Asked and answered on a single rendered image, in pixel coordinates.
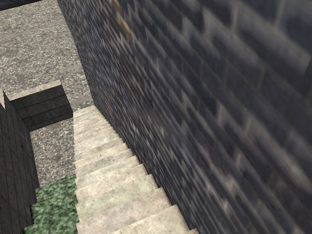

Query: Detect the stairs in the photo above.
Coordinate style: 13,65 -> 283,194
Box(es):
73,105 -> 199,234

